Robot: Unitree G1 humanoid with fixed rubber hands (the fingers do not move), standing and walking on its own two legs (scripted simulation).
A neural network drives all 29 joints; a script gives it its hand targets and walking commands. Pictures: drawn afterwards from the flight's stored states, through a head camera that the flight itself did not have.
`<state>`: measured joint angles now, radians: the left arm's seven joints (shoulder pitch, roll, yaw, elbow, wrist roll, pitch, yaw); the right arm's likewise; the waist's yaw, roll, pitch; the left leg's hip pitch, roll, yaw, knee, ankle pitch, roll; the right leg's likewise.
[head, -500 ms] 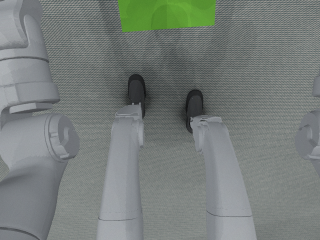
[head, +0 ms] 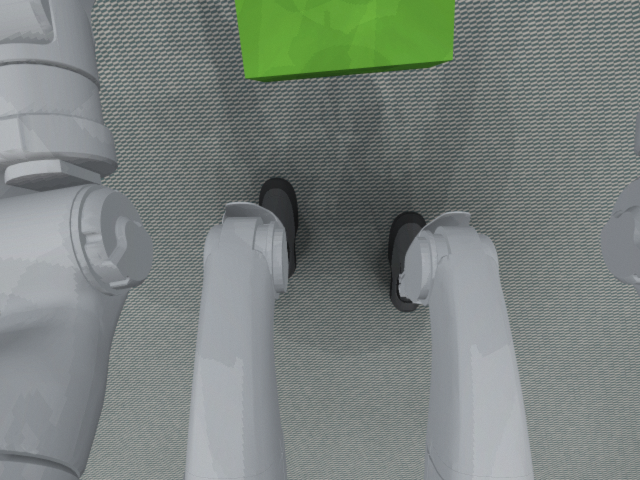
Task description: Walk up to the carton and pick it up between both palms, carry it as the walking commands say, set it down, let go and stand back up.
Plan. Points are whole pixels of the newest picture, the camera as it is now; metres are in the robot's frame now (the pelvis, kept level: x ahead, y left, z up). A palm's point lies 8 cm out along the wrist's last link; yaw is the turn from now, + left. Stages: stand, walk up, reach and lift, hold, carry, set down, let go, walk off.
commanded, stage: reach and lift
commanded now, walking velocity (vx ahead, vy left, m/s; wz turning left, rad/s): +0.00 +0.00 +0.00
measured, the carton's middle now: out of the picture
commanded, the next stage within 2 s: none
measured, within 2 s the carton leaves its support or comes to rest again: neither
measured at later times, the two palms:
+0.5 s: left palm out of the picture +0.57 +0.25 -0.29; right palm out of the picture +0.60 -0.17 -0.29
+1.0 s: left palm out of the picture +0.57 +0.25 -0.37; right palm out of the picture +0.58 -0.20 -0.40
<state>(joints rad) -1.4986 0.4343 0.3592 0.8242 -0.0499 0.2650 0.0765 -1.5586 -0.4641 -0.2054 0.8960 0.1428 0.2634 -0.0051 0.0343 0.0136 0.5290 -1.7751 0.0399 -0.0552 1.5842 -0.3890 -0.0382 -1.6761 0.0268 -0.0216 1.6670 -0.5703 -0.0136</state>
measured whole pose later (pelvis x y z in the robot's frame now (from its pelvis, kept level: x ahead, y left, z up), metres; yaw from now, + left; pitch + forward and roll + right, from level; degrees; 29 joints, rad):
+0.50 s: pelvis +0.00 +0.01 -0.13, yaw -1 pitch +37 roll -2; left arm -1.61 0.45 0.25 0.90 -0.09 0.24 0.12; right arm -1.69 -0.50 -0.20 1.02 0.14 0.25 -0.03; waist 0.05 0.01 0.53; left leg -2.19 0.02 -0.06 2.00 -0.45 -0.02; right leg -2.06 0.02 -0.01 2.09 -0.67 0.01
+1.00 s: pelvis +0.01 +0.01 -0.18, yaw -2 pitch +38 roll -1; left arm -1.56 0.49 0.27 1.10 -0.09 0.09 0.05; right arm -1.61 -0.50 -0.11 1.11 0.16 0.16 -0.03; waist 0.06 0.05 0.52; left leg -2.32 0.05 -0.06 2.18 -0.52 -0.02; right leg -2.20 0.04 -0.01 2.28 -0.74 0.01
